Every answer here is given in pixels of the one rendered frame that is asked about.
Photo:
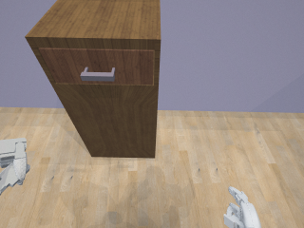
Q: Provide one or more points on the cabinet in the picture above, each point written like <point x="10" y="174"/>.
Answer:
<point x="113" y="120"/>

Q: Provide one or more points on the robot left hand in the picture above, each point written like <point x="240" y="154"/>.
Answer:
<point x="14" y="159"/>

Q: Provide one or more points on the drawer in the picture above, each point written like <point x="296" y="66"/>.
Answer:
<point x="132" y="66"/>

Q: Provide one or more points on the handle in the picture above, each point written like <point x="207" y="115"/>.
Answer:
<point x="98" y="76"/>

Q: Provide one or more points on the robot right hand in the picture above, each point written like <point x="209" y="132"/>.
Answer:
<point x="244" y="216"/>

